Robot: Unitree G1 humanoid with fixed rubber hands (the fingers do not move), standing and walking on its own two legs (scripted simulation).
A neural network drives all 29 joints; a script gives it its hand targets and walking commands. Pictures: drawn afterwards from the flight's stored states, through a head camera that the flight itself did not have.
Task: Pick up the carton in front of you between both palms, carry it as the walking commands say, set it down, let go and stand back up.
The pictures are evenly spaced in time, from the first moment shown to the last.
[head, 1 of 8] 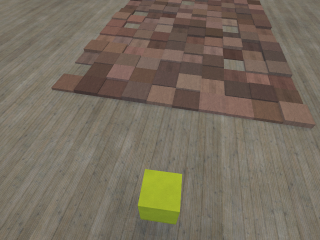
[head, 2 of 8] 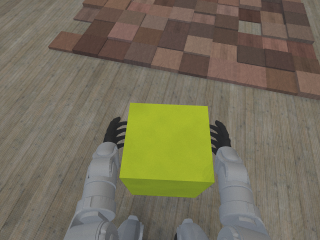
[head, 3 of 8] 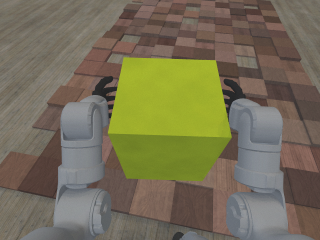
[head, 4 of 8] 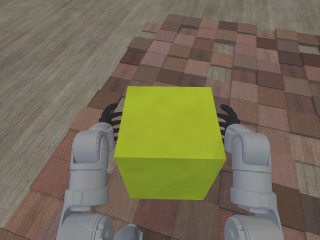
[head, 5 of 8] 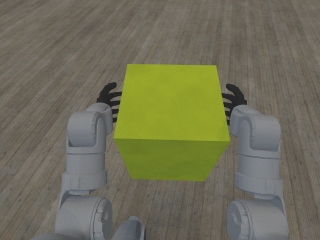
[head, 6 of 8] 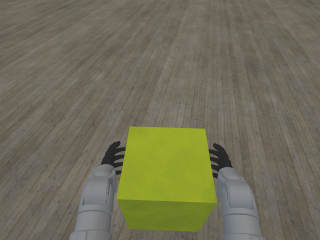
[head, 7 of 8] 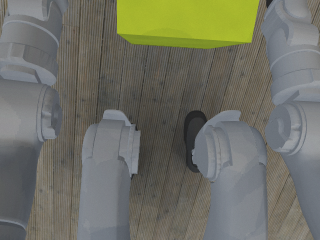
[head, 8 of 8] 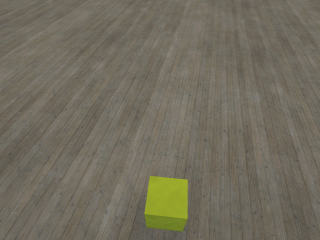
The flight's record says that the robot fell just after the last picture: no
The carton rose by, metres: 0.81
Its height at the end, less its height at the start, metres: +0.00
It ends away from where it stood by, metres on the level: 7.08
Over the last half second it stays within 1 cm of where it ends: yes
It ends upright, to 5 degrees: yes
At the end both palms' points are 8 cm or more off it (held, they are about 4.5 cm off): yes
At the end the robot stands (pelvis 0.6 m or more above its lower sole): yes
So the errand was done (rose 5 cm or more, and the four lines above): yes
